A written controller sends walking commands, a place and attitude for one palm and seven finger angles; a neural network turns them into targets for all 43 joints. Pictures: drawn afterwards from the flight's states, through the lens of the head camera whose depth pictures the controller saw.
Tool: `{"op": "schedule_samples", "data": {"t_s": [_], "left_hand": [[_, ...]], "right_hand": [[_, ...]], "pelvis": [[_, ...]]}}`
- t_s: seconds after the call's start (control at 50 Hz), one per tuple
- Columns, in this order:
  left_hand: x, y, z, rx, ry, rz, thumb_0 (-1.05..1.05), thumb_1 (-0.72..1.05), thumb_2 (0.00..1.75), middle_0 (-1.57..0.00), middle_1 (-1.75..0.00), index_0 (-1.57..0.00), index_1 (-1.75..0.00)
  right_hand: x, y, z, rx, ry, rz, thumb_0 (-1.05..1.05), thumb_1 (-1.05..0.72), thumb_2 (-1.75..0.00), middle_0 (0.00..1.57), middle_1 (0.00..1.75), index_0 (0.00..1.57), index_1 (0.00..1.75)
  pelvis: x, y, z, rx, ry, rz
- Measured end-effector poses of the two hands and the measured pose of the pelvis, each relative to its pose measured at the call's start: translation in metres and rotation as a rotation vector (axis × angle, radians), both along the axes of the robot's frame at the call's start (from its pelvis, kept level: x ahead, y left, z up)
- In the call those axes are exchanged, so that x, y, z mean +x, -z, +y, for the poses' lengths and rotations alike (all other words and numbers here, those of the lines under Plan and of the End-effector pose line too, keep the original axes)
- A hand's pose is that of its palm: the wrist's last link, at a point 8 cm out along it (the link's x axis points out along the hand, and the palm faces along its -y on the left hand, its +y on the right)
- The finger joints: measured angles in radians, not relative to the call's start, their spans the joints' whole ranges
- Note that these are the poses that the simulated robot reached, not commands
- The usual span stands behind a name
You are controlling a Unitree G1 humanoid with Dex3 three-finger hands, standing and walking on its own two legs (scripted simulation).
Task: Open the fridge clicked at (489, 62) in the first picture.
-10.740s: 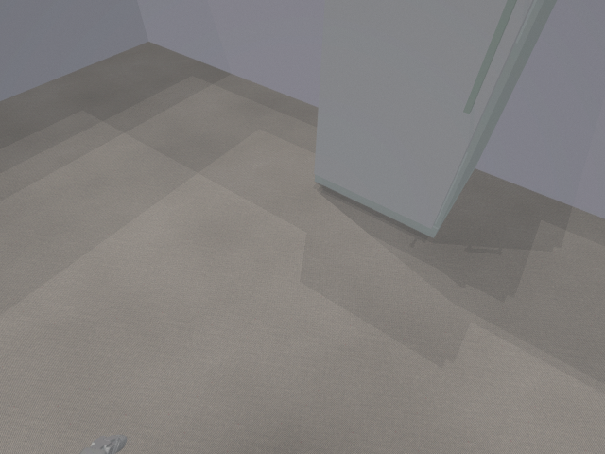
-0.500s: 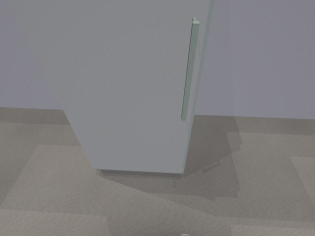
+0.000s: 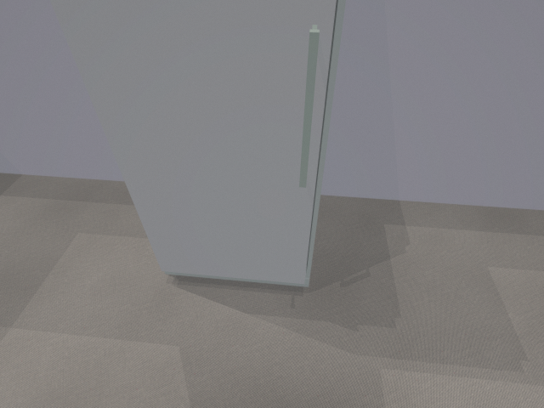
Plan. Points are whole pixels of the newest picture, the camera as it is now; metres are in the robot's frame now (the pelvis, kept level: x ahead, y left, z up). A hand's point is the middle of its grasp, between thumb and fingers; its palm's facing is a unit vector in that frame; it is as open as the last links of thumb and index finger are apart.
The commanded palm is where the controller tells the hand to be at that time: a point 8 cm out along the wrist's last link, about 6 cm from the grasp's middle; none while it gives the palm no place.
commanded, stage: come to a stop and stand still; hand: right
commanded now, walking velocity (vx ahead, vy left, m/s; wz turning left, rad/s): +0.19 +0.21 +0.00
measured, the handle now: (307, 117) +0.73 -0.03 +0.09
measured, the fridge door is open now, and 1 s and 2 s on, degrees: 0 0 0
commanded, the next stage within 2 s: look again from close up in 0.90 s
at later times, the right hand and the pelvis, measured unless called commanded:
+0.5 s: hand out of the picture +0.04 -0.15 -0.16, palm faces +0.03 +0.97 -0.22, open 7.2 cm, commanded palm none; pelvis +0.01 +0.03 +0.01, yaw +0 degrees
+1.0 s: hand out of the picture +0.05 -0.18 -0.16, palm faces +0.02 +0.97 -0.25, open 7.4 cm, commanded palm none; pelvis +0.02 +0.01 +0.01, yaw +0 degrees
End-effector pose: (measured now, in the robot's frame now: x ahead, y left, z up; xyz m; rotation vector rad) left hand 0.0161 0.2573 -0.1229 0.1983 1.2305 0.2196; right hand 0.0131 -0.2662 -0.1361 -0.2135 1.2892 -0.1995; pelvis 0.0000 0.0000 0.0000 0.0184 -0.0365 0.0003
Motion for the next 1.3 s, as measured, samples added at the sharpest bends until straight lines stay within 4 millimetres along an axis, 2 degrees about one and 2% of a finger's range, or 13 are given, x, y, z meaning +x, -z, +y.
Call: {"op": "schedule_samples", "data": {"t_s": [0.08,0.14,0.22,0.32,0.4,0.54,0.64,0.76,0.82,0.88,0.96,1.04,1.3], "left_hand": [[-0.059,0.006,-0.030,-0.038,-0.024,0.148,0.00,0.90,0.90,-0.20,-0.30,-0.20,-0.30],[-0.091,0.001,-0.044,-0.071,-0.050,0.231,0.01,0.90,0.90,-0.20,-0.30,-0.20,-0.30],[-0.113,-0.003,-0.048,-0.093,-0.101,0.267,0.01,0.90,0.90,-0.20,-0.30,-0.20,-0.30],[-0.121,0.003,-0.035,-0.113,-0.140,0.291,0.01,0.90,0.90,-0.20,-0.30,-0.20,-0.30],[-0.111,0.017,-0.017,-0.125,-0.118,0.323,0.01,0.90,0.90,-0.20,-0.30,-0.20,-0.30],[-0.043,0.012,0.001,-0.097,-0.060,0.231,0.01,0.91,0.90,-0.20,-0.30,-0.20,-0.30],[0.009,0.015,-0.004,-0.058,-0.003,0.155,0.01,0.91,0.90,-0.19,-0.30,-0.19,-0.30],[0.067,0.012,-0.019,-0.067,0.048,0.044,0.01,0.91,0.90,-0.19,-0.30,-0.20,-0.30],[0.088,0.011,-0.023,-0.077,0.057,-0.013,0.01,0.91,0.90,-0.20,-0.30,-0.20,-0.30],[0.101,0.009,-0.024,-0.084,0.065,-0.053,0.00,0.91,0.90,-0.20,-0.30,-0.20,-0.30],[0.102,0.009,-0.021,-0.091,0.071,-0.068,0.00,0.91,0.90,-0.20,-0.30,-0.20,-0.30],[0.089,0.009,-0.017,-0.093,0.063,-0.044,0.01,0.91,0.90,-0.20,-0.30,-0.20,-0.30],[0.001,0.012,-0.004,-0.091,-0.013,0.159,0.01,0.91,0.90,-0.20,-0.30,-0.20,-0.30]], "right_hand": [[0.004,0.001,0.007,0.059,-0.012,-0.013,0.01,-0.91,-0.89,0.20,0.30,0.20,0.30],[0.007,-0.006,0.016,0.090,-0.016,-0.033,0.01,-0.91,-0.89,0.20,0.30,0.20,0.30],[0.009,-0.012,0.031,0.109,-0.040,-0.018,0.01,-0.91,-0.89,0.20,0.30,0.20,0.30],[0.021,-0.012,0.053,0.100,-0.066,-0.005,0.01,-0.91,-0.89,0.20,0.30,0.20,0.30],[0.023,-0.007,0.066,0.057,-0.027,-0.033,0.00,-0.93,-0.89,0.20,0.30,0.20,0.30],[0.016,-0.011,0.067,0.053,0.015,0.028,0.01,-0.93,-0.89,0.20,0.30,0.21,0.30],[0.021,0.003,0.056,0.070,0.044,0.047,0.01,-0.92,-0.89,0.20,0.30,0.21,0.30],[0.028,0.002,0.046,0.058,0.037,0.055,0.00,-0.91,-0.89,0.20,0.30,0.20,0.30],[0.031,0.000,0.041,0.045,0.021,0.053,0.00,-0.91,-0.89,0.20,0.30,0.20,0.30],[0.032,-0.003,0.038,0.032,0.008,0.047,0.00,-0.91,-0.89,0.20,0.30,0.20,0.30],[0.034,-0.006,0.038,0.023,-0.001,0.031,0.00,-0.91,-0.89,0.20,0.30,0.20,0.30],[0.034,-0.008,0.042,0.026,-0.008,0.018,0.00,-0.91,-0.89,0.20,0.30,0.20,0.30],[0.024,-0.007,0.061,0.059,-0.020,0.054,0.00,-0.91,-0.89,0.20,0.30,0.20,0.30]], "pelvis": [[-0.014,-0.003,-0.006,-0.019,0.006,0.010],[-0.016,-0.011,-0.006,-0.005,0.007,0.023],[-0.015,-0.017,-0.002,0.008,-0.001,0.036],[-0.012,-0.014,0.015,-0.004,-0.005,0.048],[-0.007,-0.004,0.029,-0.017,-0.002,0.043],[0.011,-0.011,0.027,-0.016,0.010,0.045],[0.021,-0.002,0.016,-0.012,0.018,0.041],[0.024,-0.004,0.010,-0.026,0.006,0.039],[0.022,-0.005,0.010,-0.026,-0.001,0.039],[0.019,-0.004,0.011,-0.025,-0.006,0.040],[0.016,-0.005,0.013,-0.024,-0.007,0.040],[0.015,-0.007,0.016,-0.025,-0.007,0.037],[0.017,-0.012,0.022,-0.026,-0.008,0.026]]}}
